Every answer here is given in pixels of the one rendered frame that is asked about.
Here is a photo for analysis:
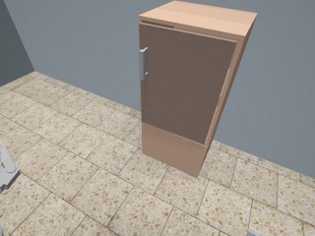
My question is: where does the left robot hand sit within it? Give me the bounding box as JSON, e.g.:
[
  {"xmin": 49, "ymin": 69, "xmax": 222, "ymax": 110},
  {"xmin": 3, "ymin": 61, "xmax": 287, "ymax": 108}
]
[{"xmin": 0, "ymin": 147, "xmax": 21, "ymax": 194}]

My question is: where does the handle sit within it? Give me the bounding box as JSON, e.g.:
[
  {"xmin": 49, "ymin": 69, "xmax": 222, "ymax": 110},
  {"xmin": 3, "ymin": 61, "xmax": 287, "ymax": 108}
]
[{"xmin": 139, "ymin": 47, "xmax": 149, "ymax": 81}]

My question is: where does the cupboard door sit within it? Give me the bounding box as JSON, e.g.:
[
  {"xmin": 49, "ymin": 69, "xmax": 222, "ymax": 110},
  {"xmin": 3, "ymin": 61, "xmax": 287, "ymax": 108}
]
[{"xmin": 139, "ymin": 23, "xmax": 237, "ymax": 145}]

